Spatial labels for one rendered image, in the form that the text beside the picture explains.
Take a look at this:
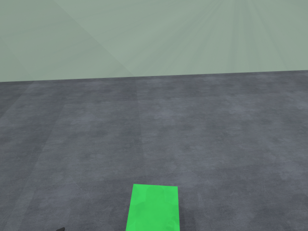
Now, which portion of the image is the carton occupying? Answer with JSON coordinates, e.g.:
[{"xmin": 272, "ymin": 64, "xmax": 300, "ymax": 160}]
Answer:
[{"xmin": 126, "ymin": 184, "xmax": 180, "ymax": 231}]

